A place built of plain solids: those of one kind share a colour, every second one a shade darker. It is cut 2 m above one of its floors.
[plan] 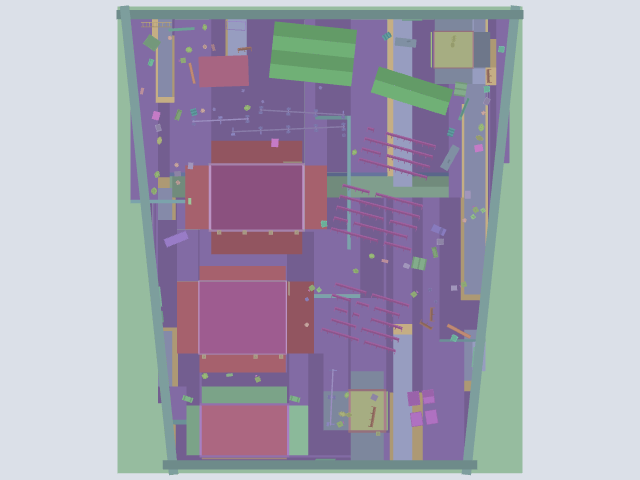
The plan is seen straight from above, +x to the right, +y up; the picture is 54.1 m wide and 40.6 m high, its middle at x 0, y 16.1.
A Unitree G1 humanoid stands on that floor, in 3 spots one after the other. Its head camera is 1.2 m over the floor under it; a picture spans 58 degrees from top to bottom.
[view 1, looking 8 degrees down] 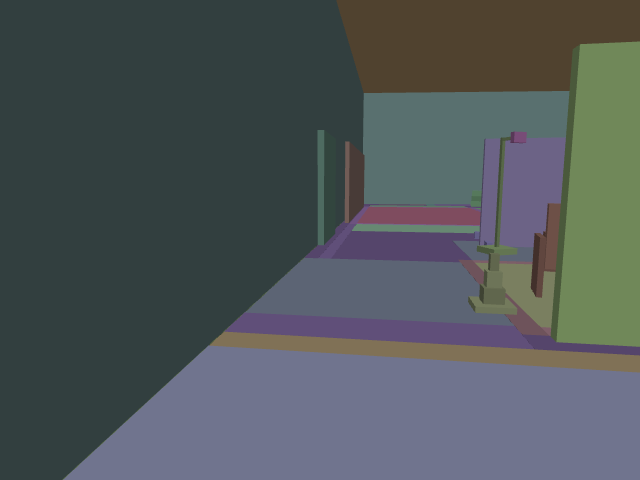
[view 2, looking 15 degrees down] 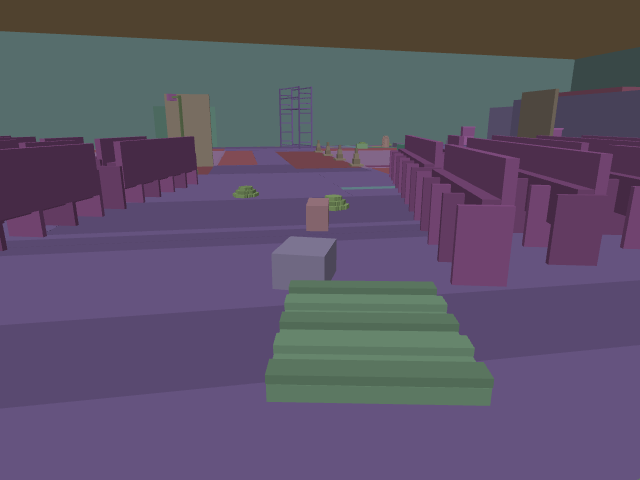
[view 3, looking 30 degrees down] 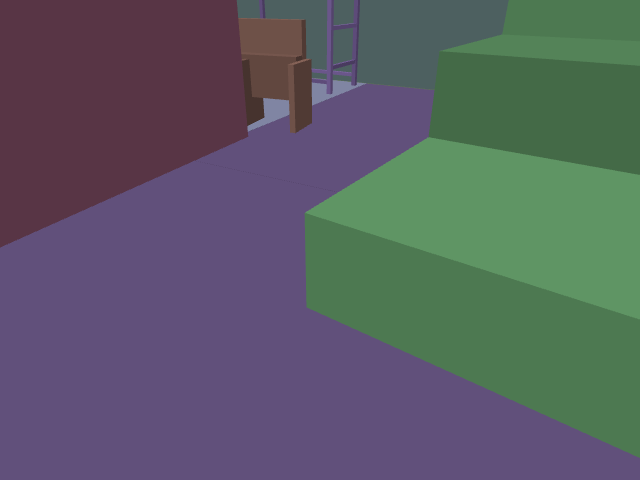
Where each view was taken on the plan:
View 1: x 9.05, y -1.25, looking -171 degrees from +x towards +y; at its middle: door_leaf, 7.92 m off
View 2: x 10.55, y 13.45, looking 170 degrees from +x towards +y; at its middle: cartons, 3.55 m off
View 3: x -3.55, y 28.55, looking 119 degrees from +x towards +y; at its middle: wall_bank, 1.67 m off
